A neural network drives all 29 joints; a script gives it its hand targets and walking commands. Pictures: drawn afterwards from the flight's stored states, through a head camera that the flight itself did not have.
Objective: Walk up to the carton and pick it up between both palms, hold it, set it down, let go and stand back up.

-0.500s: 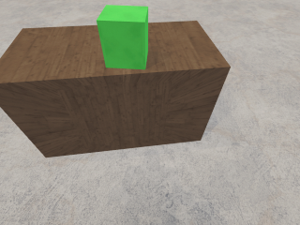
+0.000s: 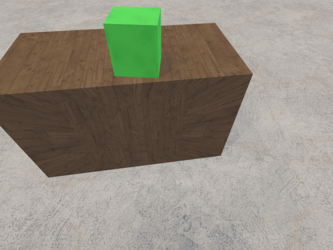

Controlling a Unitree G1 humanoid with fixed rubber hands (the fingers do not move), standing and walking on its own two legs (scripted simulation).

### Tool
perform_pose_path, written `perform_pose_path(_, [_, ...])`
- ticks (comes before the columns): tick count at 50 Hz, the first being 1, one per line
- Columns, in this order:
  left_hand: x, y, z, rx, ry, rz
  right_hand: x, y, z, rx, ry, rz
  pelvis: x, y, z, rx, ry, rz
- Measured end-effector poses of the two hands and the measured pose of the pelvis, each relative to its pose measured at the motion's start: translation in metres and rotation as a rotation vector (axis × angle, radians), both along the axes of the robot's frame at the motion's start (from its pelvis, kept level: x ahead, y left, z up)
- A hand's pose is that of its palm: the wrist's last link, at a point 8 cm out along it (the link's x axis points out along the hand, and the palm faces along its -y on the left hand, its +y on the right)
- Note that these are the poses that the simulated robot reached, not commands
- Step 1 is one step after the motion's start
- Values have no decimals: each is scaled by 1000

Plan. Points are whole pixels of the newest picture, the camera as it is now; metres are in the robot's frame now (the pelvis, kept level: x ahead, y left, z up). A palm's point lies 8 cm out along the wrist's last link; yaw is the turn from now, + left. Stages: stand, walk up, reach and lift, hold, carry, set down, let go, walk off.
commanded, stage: stand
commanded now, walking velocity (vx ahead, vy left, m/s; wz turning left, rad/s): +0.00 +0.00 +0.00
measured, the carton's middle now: (136, 43) +0.90 +0.16 +0.05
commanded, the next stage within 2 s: walk up in 0.16 s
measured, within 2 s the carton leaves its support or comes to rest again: neither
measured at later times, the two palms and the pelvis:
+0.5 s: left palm out of the picture +0.07 +0.25 -0.11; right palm out of the picture +0.00 -0.27 -0.12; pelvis +0.02 -0.01 +0.00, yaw -1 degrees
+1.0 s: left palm out of the picture +0.10 +0.20 -0.12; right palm (267, 206) +0.27 -0.28 -0.12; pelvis +0.18 -0.04 +0.00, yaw +6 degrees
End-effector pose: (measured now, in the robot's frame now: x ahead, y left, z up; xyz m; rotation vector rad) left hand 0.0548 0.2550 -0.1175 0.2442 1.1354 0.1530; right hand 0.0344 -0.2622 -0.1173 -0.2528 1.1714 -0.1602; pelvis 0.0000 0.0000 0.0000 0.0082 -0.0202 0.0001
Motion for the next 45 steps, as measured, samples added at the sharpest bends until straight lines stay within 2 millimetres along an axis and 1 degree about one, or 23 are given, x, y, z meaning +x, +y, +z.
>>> perform_pose_path(18, [-4, 1, -3, 1, 28, 6, -12, 1, -2, 1, 39, -28, 4, 1, 1, -1, -1, -4])
perform_pose_path(22, [-1, 1, 0, 0, 30, -5, -21, -3, -2, -2, 47, -35, 13, 0, 1, -1, 0, -13])
perform_pose_path(25, [11, -3, 5, 1, 30, -33, -38, -11, -3, -5, 92, -76, 23, -6, 3, -15, -6, -23])
perform_pose_path(29, [45, -17, 13, 2, -24, -48, -62, -22, -7, 20, 210, -122, 41, -22, 3, -13, -6, -5])
perform_pose_path(31, [63, -25, 14, 17, -67, -42, -64, -32, -13, 33, 265, -128, 53, -33, -2, -7, -6, 5])
perform_pose_path(32, [70, -28, 12, 31, -88, -37, -61, -38, -19, 37, 285, -123, 59, -39, -7, 0, -5, 11])
perform_pose_path(34, [74, -34, 7, 59, -101, -12, -47, -48, -28, 38, 311, -88, 70, -48, -15, -5, -12, 23])
perform_pose_path(35, [72, -37, 6, 67, -89, 6, -34, -51, -29, 36, 308, -68, 76, -50, -14, -3, -16, 26])
perform_pose_path(37, [62, -42, 8, 71, -39, 44, 0, -56, -27, 35, 269, -32, 89, -52, -9, 3, -23, 31])
perform_pose_path(40, [48, -48, 13, 64, 39, 86, 57, -56, -20, 46, 175, 21, 109, -52, 0, 5, -36, 48])
perform_pose_path(43, [41, -52, 15, 48, 102, 116, 110, -51, -13, 59, 98, 65, 129, -50, 5, 3, -36, 65])
perform_pose_path(45, [39, -54, 14, 32, 135, 137, 144, -44, -9, 63, 62, 92, 143, -48, 5, 2, -33, 78])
